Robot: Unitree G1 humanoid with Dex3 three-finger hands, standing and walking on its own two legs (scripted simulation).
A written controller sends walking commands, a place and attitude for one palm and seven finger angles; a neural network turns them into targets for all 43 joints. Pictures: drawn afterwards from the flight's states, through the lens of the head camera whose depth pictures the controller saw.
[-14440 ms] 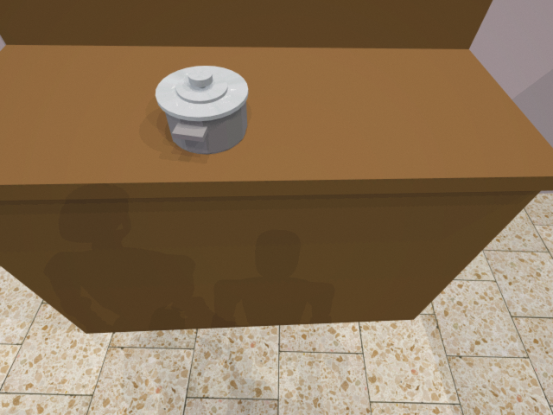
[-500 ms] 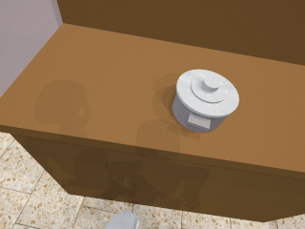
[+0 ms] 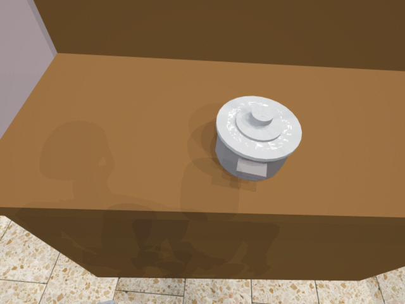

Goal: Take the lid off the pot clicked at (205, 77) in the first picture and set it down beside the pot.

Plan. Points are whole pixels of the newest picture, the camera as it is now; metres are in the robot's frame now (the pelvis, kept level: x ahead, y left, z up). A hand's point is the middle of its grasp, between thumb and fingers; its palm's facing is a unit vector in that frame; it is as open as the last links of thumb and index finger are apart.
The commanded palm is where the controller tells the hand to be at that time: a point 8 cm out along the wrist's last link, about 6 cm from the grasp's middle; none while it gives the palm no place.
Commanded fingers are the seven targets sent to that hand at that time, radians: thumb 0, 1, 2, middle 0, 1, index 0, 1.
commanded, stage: look again from close up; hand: left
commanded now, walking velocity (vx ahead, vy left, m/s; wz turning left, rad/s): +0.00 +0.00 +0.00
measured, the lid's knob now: (261, 115) +0.41 -0.09 +0.16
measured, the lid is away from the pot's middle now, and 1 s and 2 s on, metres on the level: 0.00 0.00 0.00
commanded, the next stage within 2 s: shuffle to correct the standing spot in 1.18 s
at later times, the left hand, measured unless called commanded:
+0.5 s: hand out of the picture -0.03 +0.18 -0.17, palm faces +0.03 -0.99 -0.15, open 7.4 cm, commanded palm none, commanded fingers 0.00 0.90 0.90 -0.20 -0.30 -0.20 -0.30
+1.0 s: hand out of the picture -0.05 +0.17 -0.18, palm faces +0.05 -0.99 -0.11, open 7.4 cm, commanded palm none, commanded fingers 0.00 0.90 0.90 -0.20 -0.30 -0.20 -0.30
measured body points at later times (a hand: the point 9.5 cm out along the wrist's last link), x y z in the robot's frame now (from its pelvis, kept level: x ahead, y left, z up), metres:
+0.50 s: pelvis -0.01 +0.02 +0.01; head +0.01 +0.04 +0.46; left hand -0.03 +0.23 -0.16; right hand -0.02 -0.20 -0.14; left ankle -0.03 +0.12 -0.73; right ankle -0.04 -0.09 -0.73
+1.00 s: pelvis -0.02 +0.03 +0.01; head +0.00 +0.06 +0.46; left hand -0.05 +0.23 -0.17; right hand -0.04 -0.16 -0.14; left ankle -0.03 +0.12 -0.73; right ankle -0.04 -0.09 -0.73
